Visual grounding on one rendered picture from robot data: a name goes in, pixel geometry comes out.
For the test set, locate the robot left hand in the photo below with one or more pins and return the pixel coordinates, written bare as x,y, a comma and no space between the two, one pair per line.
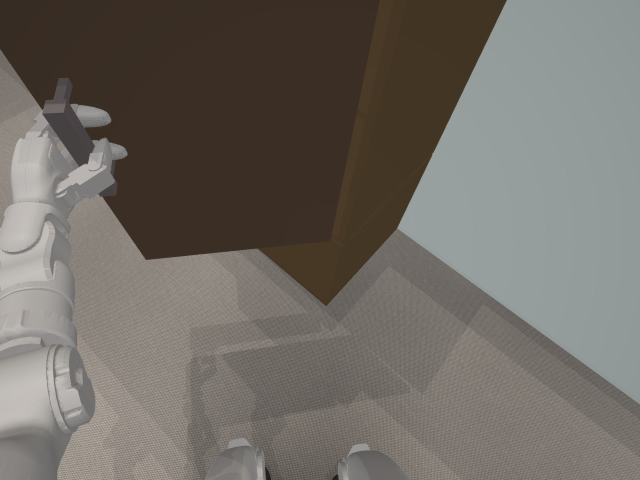
38,167

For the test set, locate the right robot shin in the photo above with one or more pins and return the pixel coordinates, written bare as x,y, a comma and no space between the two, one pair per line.
358,447

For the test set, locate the robot left thigh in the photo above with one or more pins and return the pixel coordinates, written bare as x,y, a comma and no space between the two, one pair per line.
238,463

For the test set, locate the handle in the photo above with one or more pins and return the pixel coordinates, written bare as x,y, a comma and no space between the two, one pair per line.
63,120

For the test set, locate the robot left upper arm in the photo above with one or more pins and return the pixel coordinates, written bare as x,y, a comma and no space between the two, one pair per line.
45,395

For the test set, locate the cupboard door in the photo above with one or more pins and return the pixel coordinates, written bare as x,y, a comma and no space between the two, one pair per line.
237,115

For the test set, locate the robot left forearm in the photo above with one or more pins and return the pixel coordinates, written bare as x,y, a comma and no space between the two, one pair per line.
37,288

